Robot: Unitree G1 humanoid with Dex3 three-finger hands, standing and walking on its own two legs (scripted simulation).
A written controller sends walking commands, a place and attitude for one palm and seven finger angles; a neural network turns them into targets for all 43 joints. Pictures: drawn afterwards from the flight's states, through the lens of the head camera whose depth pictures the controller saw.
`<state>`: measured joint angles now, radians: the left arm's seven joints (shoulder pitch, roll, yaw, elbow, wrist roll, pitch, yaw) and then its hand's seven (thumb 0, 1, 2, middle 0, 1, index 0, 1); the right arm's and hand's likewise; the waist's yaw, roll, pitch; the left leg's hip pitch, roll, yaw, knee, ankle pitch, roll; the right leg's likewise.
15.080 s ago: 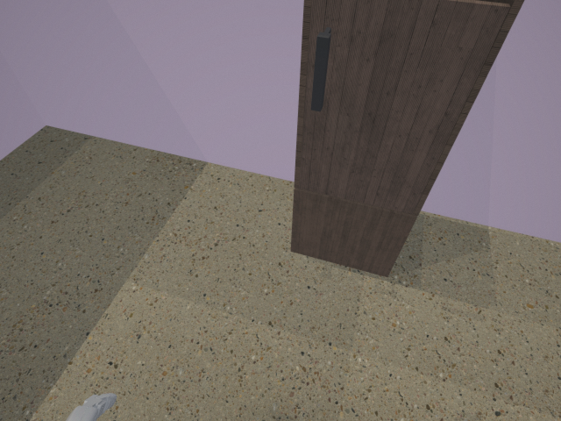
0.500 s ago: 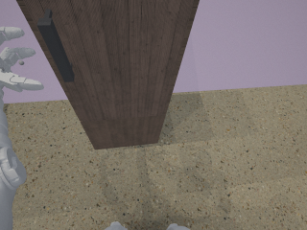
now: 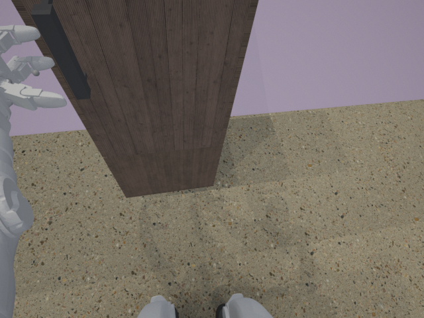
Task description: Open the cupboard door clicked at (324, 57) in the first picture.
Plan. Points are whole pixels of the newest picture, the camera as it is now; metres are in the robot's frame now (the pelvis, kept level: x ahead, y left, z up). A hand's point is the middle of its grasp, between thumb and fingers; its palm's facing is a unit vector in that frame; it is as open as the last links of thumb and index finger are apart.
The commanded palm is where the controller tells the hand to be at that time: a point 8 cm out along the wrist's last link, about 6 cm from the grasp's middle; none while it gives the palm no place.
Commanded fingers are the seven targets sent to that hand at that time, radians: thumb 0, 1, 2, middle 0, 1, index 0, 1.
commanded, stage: move the hooked fingers beside the handle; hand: left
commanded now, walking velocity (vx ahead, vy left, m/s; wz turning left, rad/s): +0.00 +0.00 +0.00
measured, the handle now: (67, 51) +0.58 +0.21 +0.12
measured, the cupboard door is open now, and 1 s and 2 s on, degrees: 0 0 0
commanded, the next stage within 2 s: slide the fingers in behind the handle in 0.50 s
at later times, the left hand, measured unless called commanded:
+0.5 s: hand (27, 66) +0.53 +0.26 +0.13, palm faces +0.07 -1.00 +0.02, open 14.0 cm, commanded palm +0.51 +0.30 +0.12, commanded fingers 0.00 -0.50 0.30 -0.30 -1.20 -0.30 -1.20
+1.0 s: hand (46, 73) +0.52 +0.24 +0.12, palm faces +0.06 -1.00 +0.00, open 13.9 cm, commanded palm +0.50 +0.27 +0.12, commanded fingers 0.00 -0.50 0.30 -0.30 -1.20 -0.30 -1.20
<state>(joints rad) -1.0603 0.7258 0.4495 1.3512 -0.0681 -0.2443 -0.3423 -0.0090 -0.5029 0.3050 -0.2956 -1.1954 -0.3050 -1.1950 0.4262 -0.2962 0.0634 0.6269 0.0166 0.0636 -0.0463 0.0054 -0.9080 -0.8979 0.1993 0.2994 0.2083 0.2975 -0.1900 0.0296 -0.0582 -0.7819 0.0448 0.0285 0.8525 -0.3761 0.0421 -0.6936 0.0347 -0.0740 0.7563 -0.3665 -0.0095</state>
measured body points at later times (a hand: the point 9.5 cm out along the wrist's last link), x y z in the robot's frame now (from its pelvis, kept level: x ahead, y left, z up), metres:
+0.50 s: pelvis +0.02 +0.00 +0.00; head +0.14 +0.03 +0.43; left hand +0.52 +0.31 +0.13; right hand -0.01 -0.27 -0.10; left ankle +0.01 +0.09 -0.70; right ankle -0.01 -0.12 -0.70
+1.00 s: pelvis +0.02 +0.00 +0.00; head +0.13 +0.02 +0.44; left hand +0.51 +0.29 +0.12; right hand +0.02 -0.26 -0.11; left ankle +0.01 +0.09 -0.70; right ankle -0.01 -0.12 -0.70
